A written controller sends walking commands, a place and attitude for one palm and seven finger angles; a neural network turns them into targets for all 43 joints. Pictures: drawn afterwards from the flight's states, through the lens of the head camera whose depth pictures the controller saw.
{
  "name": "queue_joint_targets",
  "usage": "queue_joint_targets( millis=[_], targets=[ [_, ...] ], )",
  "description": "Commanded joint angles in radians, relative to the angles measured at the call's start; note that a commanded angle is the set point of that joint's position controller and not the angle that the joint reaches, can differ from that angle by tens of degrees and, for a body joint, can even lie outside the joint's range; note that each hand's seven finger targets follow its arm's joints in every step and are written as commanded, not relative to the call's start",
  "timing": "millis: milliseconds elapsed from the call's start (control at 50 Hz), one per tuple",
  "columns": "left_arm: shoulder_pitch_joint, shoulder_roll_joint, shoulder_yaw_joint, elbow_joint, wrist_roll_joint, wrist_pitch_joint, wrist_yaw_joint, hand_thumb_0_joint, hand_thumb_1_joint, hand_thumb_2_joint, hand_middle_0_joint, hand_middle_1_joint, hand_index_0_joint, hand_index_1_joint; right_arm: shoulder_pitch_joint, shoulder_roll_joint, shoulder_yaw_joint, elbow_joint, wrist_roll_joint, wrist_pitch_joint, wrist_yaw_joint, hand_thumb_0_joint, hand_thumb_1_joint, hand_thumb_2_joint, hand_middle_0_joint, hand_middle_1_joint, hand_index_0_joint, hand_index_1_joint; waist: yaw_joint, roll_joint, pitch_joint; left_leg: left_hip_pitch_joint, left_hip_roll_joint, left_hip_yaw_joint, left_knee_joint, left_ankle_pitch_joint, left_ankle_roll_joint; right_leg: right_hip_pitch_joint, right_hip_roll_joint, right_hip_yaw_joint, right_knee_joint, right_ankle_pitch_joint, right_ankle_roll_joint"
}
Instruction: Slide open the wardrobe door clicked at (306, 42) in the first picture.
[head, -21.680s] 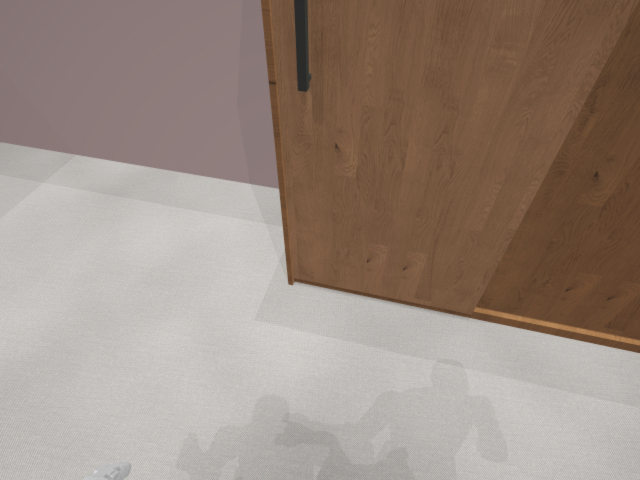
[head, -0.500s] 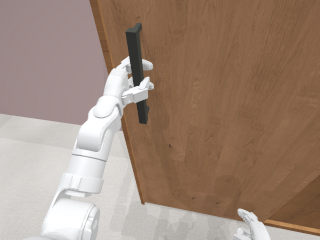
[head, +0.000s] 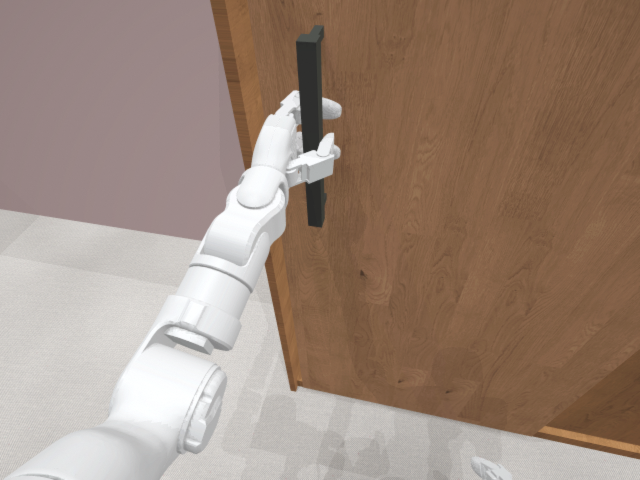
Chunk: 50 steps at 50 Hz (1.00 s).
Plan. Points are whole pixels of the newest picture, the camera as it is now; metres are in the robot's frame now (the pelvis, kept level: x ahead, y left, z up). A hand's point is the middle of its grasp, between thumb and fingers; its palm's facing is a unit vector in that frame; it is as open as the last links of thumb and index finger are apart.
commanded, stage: tug the door sideways, standing still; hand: left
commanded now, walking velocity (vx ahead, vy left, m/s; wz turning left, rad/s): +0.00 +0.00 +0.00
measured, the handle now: (316, 139) +0.48 +0.04 +0.20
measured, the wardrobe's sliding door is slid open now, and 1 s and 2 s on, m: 0.02 0.12 0.46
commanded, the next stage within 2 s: step sideways, sliding the door along in 0.08 s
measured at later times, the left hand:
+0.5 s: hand (373, 167) +0.42 -0.03 +0.20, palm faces -0.19 -0.98 -0.10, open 6.0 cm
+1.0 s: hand (415, 174) +0.42 -0.08 +0.19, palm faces -0.02 -1.00 -0.02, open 5.9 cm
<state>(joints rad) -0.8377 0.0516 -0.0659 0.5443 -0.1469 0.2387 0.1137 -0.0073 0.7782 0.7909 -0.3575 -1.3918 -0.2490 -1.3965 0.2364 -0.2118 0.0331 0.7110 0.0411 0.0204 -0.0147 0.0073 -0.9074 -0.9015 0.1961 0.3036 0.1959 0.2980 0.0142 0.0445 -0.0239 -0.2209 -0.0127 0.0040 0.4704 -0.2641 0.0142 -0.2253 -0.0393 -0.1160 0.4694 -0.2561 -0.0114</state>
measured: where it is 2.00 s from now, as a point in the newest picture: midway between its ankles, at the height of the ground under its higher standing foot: outside the picture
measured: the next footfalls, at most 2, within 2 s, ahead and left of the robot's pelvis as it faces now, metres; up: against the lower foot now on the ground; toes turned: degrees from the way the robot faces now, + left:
left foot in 0.74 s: +0.06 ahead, +0.01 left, +0.00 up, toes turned +8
right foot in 1.14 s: +0.05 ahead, -0.45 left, +0.00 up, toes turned -9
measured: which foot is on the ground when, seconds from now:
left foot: down 0.00-0.52, up 0.54-0.72, down 0.74-1.00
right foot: down 0.00-0.74, up 0.76-1.00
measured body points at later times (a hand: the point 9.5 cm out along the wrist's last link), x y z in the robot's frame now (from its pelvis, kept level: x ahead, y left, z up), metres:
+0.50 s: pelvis -0.01 -0.05 -0.01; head +0.04 -0.07 +0.43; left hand +0.43 +0.02 +0.20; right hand +0.11 -0.27 -0.15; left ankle -0.01 +0.11 -0.74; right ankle -0.02 -0.17 -0.73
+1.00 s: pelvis -0.01 -0.19 +0.00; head +0.10 -0.15 +0.43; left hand +0.41 -0.03 +0.19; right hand +0.17 -0.38 -0.12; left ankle +0.02 +0.00 -0.74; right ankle +0.01 -0.41 -0.66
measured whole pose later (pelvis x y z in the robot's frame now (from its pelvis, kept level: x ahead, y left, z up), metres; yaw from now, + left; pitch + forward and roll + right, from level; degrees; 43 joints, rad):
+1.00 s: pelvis -0.01 -0.19 +0.00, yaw -4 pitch -1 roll -5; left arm -0.77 0.17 -0.04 0.22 -0.08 -0.11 0.09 -0.07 0.75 0.85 -0.46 -1.40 -0.25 -1.37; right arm 0.07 -0.14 -0.01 0.64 0.04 -0.02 -0.02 0.01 -0.91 -0.90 0.20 0.30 0.20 0.30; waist 0.15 0.03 0.27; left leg -0.28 0.29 0.09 0.54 -0.23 -0.11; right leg -0.54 -0.12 -0.01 1.01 -0.33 0.03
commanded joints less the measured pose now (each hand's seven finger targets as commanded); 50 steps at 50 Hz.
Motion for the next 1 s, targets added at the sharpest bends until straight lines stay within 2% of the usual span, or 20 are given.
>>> queue_joint_targets(
  millis=[0, 160, 180, 240, 280, 320, 360, 460, 480, 500, 520, 580, 660, 680, 700, 720, 740, 760, 840, 980],
  targets=[
    [-0.586, -0.194, -0.165, -0.218, -0.023, -0.096, -0.078, 0.0, 0.9, 0.9, -0.45, -1.4, -0.45, -1.4, -0.086, -0.103, -0.038, -0.133, -0.003, -0.069, -0.001, 0.0, -0.9, -0.9, 0.2, 0.3, 0.2, 0.3, -0.092, -0.094, -0.321, 0.213, 0.024, -0.064, -0.029, 0.333, 0.001, -0.003, 0.054, 0.031, -0.021, 0.289, -0.028],
    [-0.691, -0.214, -0.167, -0.167, -0.012, -0.123, -0.036, 0.0, 0.9, 0.9, -0.45, -1.4, -0.45, -1.4, -0.053, -0.096, -0.039, -0.106, -0.005, -0.09, 0.01, 0.0, -0.9, -0.9, 0.2, 0.3, 0.2, 0.3, -0.11, -0.071, -0.324, 0.206, 0.023, -0.062, -0.018, 0.314, -0.005, -0.041, 0.055, 0.037, -0.01, 0.278, -0.026],
    [-0.638, 0.245, 0.092, -0.184, 0.052, -0.246, -0.018, 0.0, 0.9, 0.9, -0.45, -1.4, -0.45, -1.4, -0.083, -0.148, -0.055, -0.113, -0.012, -0.081, -0.032, 0.0, -0.9, -0.9, 0.2, 0.3, 0.2, 0.3, -0.052, -0.089, -0.271, 0.054, 0.095, -0.057, -0.017, 0.229, 0.038, -0.001, -0.001, 0.076, -0.013, 0.142, 0.011],
    [-0.547, 0.063, -0.011, -0.154, 0.047, -0.336, -0.039, 0.0, 0.9, 0.9, -0.45, -1.4, -0.45, -1.4, -0.098, -0.104, -0.051, -0.125, -0.014, -0.076, -0.062, 0.0, -0.9, -0.9, 0.2, 0.3, 0.2, 0.3, -0.063, -0.075, -0.228, 0.044, 0.15, -0.091, -0.049, 0.034, 0.052, -0.024, -0.003, 0.072, 0.042, 0.048, 0.014],
    [-0.584, 0.047, -0.032, -0.189, 0.033, -0.366, -0.055, 0.0, 0.9, 0.9, -0.45, -1.4, -0.45, -1.4, -0.113, -0.106, -0.062, -0.14, -0.018, -0.08, -0.081, 0.0, -0.9, -0.9, 0.2, 0.3, 0.2, 0.3, -0.077, 0.026, -0.23, 0.082, 0.29, -0.275, -0.106, -0.061, 0.127, -0.118, 0.04, 0.069, 0.256, -0.042, 0.013],
    [-0.613, 0.057, -0.036, -0.236, 0.027, -0.378, -0.067, 0.0, 0.9, 0.9, -0.45, -1.4, -0.45, -1.4, -0.121, -0.1, -0.074, -0.154, -0.03, -0.081, -0.087, 0.0, -0.9, -0.9, 0.2, 0.3, 0.2, 0.3, -0.077, 0.049, -0.219, 0.187, 0.443, -0.456, -0.14, 0.042, 0.234, -0.289, 0.026, 0.133, 0.483, -0.219, 0.003],
    [-0.612, 0.089, -0.007, -0.278, 0.026, -0.387, -0.072, 0.0, 0.9, 0.9, -0.45, -1.4, -0.45, -1.4, -0.121, -0.11, -0.087, -0.148, -0.034, -0.075, -0.084, 0.0, -0.9, -0.9, 0.2, 0.3, 0.2, 0.3, -0.065, -0.003, -0.212, 0.245, 0.498, -0.439, -0.075, 0.234, 0.255, -0.348, -0.021, 0.194, 0.483, -0.24, -0.011],
    [-0.573, 0.11, 0.009, -0.339, 0.045, -0.416, -0.076, 0.0, 0.9, 0.9, -0.45, -1.4, -0.45, -1.4, -0.123, -0.107, -0.093, -0.163, -0.018, -0.068, -0.077, 0.0, -0.9, -0.9, 0.2, 0.3, 0.2, 0.3, -0.049, 0.019, -0.295, 0.13, 0.324, -0.045, 0.198, 0.4, 0.089, 0.061, 0.036, 0.07, 0.051, -0.021, -0.019],
    [-0.578, 0.137, 0.026, -0.369, 0.061, -0.422, -0.073, 0.0, 0.9, 0.9, -0.45, -1.4, -0.45, -1.4, -0.128, -0.093, -0.091, -0.17, -0.008, -0.07, -0.078, 0.0, -0.9, -0.9, 0.2, 0.3, 0.2, 0.3, -0.041, -0.094, -0.329, 0.013, 0.206, 0.072, 0.348, 0.284, 0.03, 0.195, -0.023, 0.127, -0.048, 0.173, -0.047],
    [-0.526, 0.195, 0.062, -0.356, 0.078, -0.417, -0.065, 0.0, 0.9, 0.9, -0.45, -1.4, -0.45, -1.4, -0.162, -0.074, -0.091, -0.181, -0.005, -0.071, -0.086, 0.0, -0.9, -0.9, 0.2, 0.3, 0.2, 0.3, -0.028, -0.34, -0.306, -0.238, 0.073, 0.106, 0.53, -0.128, -0.029, 0.309, -0.195, 0.373, -0.092, 0.377, -0.127],
    [-0.492, 0.223, 0.095, -0.363, 0.077, -0.414, -0.056, 0.0, 0.9, 0.9, -0.45, -1.4, -0.45, -1.4, -0.215, -0.064, -0.088, -0.185, -0.008, -0.083, -0.096, 0.0, -0.9, -0.9, 0.2, 0.3, 0.2, 0.3, 0.019, -0.362, -0.257, -0.396, 0.022, 0.036, 0.683, -0.377, -0.04, 0.343, -0.296, 0.503, -0.062, 0.57, -0.213],
    [-0.481, 0.186, 0.067, -0.455, 0.091, -0.419, -0.059, 0.0, 0.9, 0.9, -0.45, -1.4, -0.45, -1.4, -0.21, -0.066, -0.09, -0.153, -0.029, -0.072, -0.09, 0.0, -0.9, -0.9, 0.2, 0.3, 0.2, 0.3, 0.01, -0.216, -0.195, -0.34, 0.079, 0.022, 0.692, -0.319, -0.052, 0.255, -0.249, 0.368, 0.002, 0.602, -0.227],
    [-0.509, 0.123, 0.007, -0.507, 0.102, -0.452, -0.055, 0.0, 0.9, 0.9, -0.45, -1.4, -0.45, -1.4, -0.182, -0.042, -0.075, -0.137, -0.05, -0.062, -0.094, 0.0, -0.9, -0.9, 0.2, 0.3, 0.2, 0.3, -0.037, -0.21, -0.279, -0.03, 0.071, 0.164, 0.169, -0.037, -0.058, 0.141, -0.114, 0.155, 0.136, 0.526, -0.15],
    [-0.533, 0.125, -0.008, -0.521, 0.1, -0.463, -0.053, 0.0, 0.9, 0.9, -0.45, -1.4, -0.45, -1.4, -0.15, -0.053, -0.085, -0.125, -0.048, -0.067, -0.097, 0.0, -0.9, -0.9, 0.2, 0.3, 0.2, 0.3, -0.066, -0.177, -0.312, 0.159, 0.105, 0.164, 0.007, 0.101, -0.044, 0.024, -0.087, 0.126, 0.244, 0.447, -0.111],
    [-0.528, 0.105, -0.038, -0.521, 0.09, -0.472, -0.058, 0.0, 0.9, 0.9, -0.45, -1.4, -0.45, -1.4, -0.14, -0.095, -0.109, -0.124, -0.043, -0.069, -0.096, 0.0, -0.9, -0.9, 0.2, 0.3, 0.2, 0.3, -0.095, -0.024, -0.324, 0.414, 0.265, -0.03, -0.117, 0.232, 0.017, -0.224, -0.047, 0.083, 0.457, 0.254, -0.048],
    [-0.535, 0.046, -0.084, -0.55, 0.069, -0.479, -0.069, 0.0, 0.9, 0.9, -0.45, -1.4, -0.45, -1.4, -0.154, -0.12, -0.123, -0.14, -0.041, -0.08, -0.079, 0.0, -0.9, -0.9, 0.2, 0.3, 0.2, 0.3, -0.071, 0.207, -0.388, 0.602, 0.587, -0.44, -0.094, 0.56, 0.151, -0.498, 0.045, 0.115, 0.714, -0.249, 0.003],
    [-0.572, 0.047, -0.097, -0.578, 0.063, -0.49, -0.076, 0.0, 0.9, 0.9, -0.45, -1.4, -0.45, -1.4, -0.196, -0.11, -0.112, -0.147, -0.02, -0.092, -0.05, 0.0, -0.9, -0.9, 0.2, 0.3, 0.2, 0.3, -0.058, 0.099, -0.39, 0.581, 0.7, -0.508, -0.044, 0.664, 0.243, -0.516, -0.011, 0.248, 0.895, -0.23, -0.014],
    [-0.595, 0.106, -0.055, -0.607, 0.069, -0.495, -0.074, 0.0, 0.9, 0.9, -0.45, -1.4, -0.45, -1.4, -0.226, -0.102, -0.105, -0.14, -0.028, -0.093, -0.041, 0.0, -0.9, -0.9, 0.2, 0.3, 0.2, 0.3, -0.053, 0.005, -0.358, 0.564, 0.695, -0.412, -0.035, 0.673, 0.235, -0.549, -0.052, 0.267, 0.961, -0.197, -0.013],
    [-0.554, 0.046, -0.116, -0.6, 0.091, -0.466, -0.086, 0.0, 0.9, 0.9, -0.45, -1.4, -0.45, -1.4, -0.225, -0.131, -0.122, -0.145, -0.018, -0.059, -0.02, 0.0, -0.9, -0.9, 0.2, 0.3, 0.2, 0.3, -0.049, 0.033, -0.221, 0.3, 0.564, -0.148, -0.053, 0.427, 0.142, -0.485, -0.093, 0.203, 0.781, -0.107, 0.024],
    [-0.487, -0.025, -0.183, -0.665, 0.074, -0.444, -0.107, 0.0, 0.9, 0.9, -0.45, -1.4, -0.45, -1.4, -0.184, -0.131, -0.115, -0.22, 0.008, -0.099, -0.011, 0.0, -0.9, -0.9, 0.2, 0.3, 0.2, 0.3, -0.063, 0.324, -0.293, 0.287, 0.4, 0.131, 0.003, 0.546, 0.075, -0.224, -0.023, -0.015, 0.374, -0.092, 0.054]
  ],
)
